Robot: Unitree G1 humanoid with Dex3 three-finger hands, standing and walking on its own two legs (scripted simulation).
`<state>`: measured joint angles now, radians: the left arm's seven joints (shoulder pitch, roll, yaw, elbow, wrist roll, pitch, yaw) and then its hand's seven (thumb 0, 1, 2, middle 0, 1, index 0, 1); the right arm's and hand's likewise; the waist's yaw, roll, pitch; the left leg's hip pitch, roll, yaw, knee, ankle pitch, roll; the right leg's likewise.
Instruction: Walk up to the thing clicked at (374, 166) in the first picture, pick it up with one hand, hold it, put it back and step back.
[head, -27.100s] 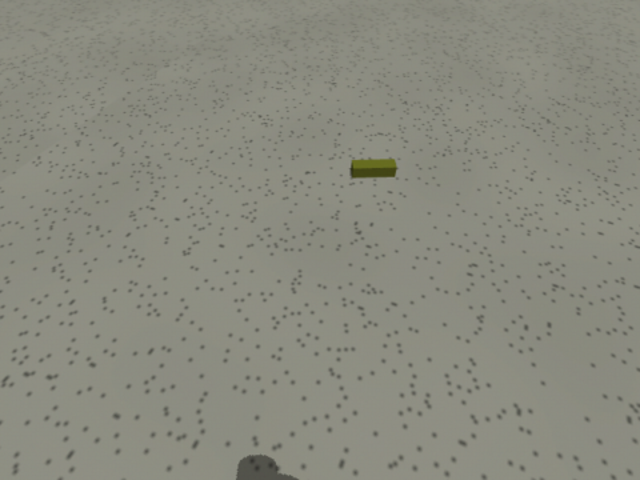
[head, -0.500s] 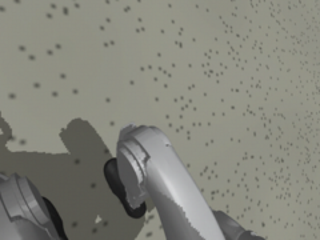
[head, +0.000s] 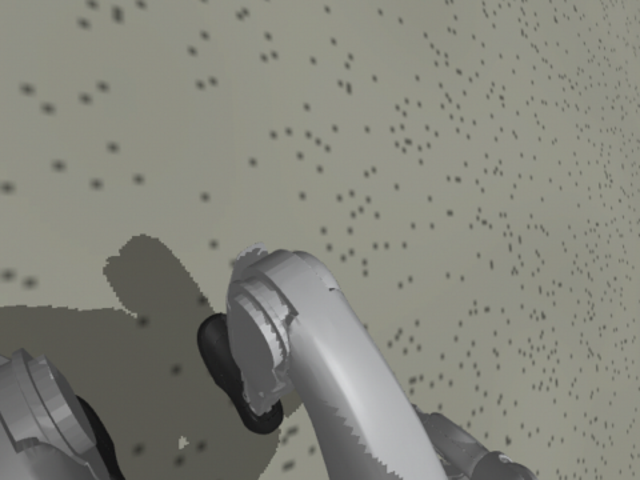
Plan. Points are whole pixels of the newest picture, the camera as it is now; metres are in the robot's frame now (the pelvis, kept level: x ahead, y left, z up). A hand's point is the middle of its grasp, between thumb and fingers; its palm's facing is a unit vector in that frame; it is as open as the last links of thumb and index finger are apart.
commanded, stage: close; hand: left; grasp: from above
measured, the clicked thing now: out of the picture +0.47 +0.33 -0.29
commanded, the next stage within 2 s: settle in 1.00 s
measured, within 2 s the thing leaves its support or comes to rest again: leaves its support in 1.42 s
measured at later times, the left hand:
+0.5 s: hand out of the picture +0.45 +0.32 -0.27, palm faces -0.44 -0.17 -0.88, open 10.1 cm
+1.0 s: hand out of the picture +0.45 +0.32 -0.26, palm faces -0.43 -0.15 -0.89, open 9.7 cm
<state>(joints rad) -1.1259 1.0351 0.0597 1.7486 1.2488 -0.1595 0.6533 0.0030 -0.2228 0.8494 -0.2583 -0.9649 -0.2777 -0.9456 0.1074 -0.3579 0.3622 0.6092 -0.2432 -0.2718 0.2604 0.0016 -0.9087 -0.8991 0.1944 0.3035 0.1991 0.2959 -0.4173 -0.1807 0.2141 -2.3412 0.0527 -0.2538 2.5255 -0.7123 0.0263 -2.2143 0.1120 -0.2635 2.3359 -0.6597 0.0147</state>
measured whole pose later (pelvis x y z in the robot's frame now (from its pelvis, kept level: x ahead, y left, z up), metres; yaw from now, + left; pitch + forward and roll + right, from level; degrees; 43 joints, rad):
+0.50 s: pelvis +0.00 +0.00 +0.00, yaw +0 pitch +27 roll -16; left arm -1.10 1.05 0.04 1.72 1.21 -0.20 0.60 0.00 0.05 0.70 -0.43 -0.88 -0.46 -0.85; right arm 0.11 -0.36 0.38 0.60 -0.23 -0.25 0.24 0.00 -0.91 -0.90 0.19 0.30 0.20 0.30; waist -0.40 -0.17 0.22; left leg -2.33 0.05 -0.26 2.52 -0.71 0.02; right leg -2.20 0.12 -0.27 2.33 -0.65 0.01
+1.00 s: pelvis +0.00 +0.00 +0.00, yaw +0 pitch +27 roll -15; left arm -1.11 1.05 0.04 1.72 1.20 -0.17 0.61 0.01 0.07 0.58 -0.57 -0.78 -0.59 -0.75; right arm 0.11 -0.36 0.38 0.59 -0.23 -0.26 0.24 0.00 -0.91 -0.90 0.19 0.30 0.20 0.30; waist -0.41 -0.18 0.23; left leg -2.32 0.06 -0.26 2.52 -0.70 0.03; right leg -2.20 0.12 -0.27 2.32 -0.64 0.02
